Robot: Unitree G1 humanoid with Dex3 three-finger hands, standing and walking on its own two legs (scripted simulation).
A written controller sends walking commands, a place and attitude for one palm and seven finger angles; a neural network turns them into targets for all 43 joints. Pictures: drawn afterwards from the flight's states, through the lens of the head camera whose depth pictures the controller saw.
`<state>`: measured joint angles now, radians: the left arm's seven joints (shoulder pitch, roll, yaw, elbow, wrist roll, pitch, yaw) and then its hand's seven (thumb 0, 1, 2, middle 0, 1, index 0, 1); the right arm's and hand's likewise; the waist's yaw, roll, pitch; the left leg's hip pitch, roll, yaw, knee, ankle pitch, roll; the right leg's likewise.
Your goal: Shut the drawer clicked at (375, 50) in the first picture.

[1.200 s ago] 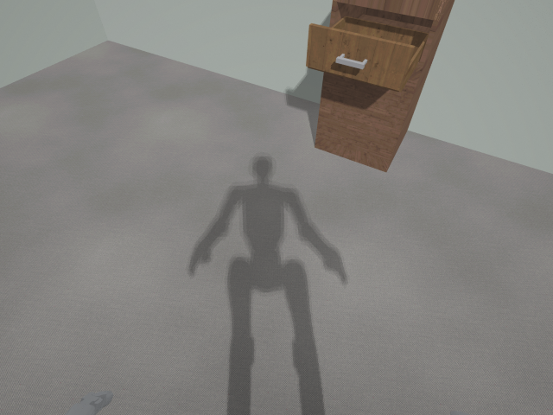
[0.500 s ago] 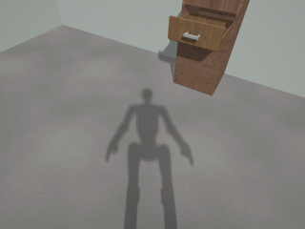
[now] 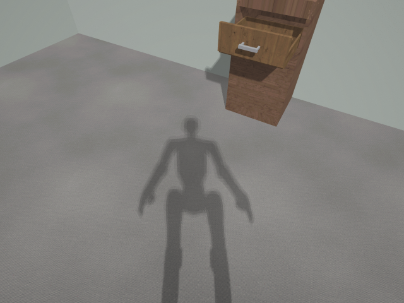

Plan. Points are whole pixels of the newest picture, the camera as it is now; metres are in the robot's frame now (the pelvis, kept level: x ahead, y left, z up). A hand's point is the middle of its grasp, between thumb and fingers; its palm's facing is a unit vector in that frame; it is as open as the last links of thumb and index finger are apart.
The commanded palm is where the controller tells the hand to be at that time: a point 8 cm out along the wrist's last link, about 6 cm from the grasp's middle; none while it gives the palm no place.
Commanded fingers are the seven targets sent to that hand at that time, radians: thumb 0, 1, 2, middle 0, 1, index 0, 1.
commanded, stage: look at it before walking up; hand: left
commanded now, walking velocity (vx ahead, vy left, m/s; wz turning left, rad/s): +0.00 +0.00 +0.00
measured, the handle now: (249, 47) +1.32 -0.17 -0.08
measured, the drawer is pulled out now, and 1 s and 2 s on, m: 0.28 0.28 0.28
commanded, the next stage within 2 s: walk to a spot facing it in 0.44 s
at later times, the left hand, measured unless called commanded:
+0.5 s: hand out of the picture +0.07 +0.25 -0.16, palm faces -0.02 -0.94 -0.33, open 7.4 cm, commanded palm none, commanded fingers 0.00 0.90 0.90 -0.20 -0.30 -0.20 -0.30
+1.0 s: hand out of the picture +0.04 +0.20 -0.20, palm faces -0.02 -0.99 -0.14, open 7.4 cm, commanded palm none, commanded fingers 0.00 0.90 0.90 -0.20 -0.30 -0.20 -0.30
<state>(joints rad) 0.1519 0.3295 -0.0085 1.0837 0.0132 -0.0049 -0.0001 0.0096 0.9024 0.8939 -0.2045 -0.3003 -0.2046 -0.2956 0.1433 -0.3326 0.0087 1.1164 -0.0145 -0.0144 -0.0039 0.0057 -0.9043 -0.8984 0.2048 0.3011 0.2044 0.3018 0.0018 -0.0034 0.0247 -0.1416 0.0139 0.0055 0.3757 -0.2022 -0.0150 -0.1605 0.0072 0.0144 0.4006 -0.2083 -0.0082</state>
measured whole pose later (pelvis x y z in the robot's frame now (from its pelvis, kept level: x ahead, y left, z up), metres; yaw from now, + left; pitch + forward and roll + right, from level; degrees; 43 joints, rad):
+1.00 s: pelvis +0.10 +0.03 -0.02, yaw -4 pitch +0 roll -1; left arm 0.43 0.17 0.03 1.14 0.02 -0.01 -0.01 0.01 0.90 0.89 -0.20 -0.30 -0.20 -0.30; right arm 0.37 -0.17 -0.01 1.13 -0.03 -0.08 -0.02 0.01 -0.91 -0.90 0.20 0.30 0.20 0.30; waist 0.00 -0.04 -0.01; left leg -0.11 0.02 0.09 0.60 -0.50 0.02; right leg -0.26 0.01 0.05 0.85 -0.46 -0.03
